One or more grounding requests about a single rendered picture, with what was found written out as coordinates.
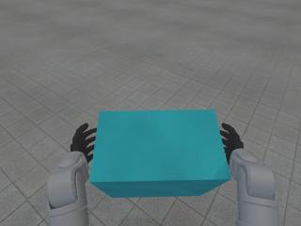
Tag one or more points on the robot left forearm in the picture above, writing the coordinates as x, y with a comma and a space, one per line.
66, 197

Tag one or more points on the robot right hand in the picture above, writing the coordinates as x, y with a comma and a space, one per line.
232, 141

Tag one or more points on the robot right forearm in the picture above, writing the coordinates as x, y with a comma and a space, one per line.
256, 190

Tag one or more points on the carton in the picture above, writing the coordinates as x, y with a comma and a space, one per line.
158, 153

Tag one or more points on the robot left hand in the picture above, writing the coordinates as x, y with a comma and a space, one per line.
79, 144

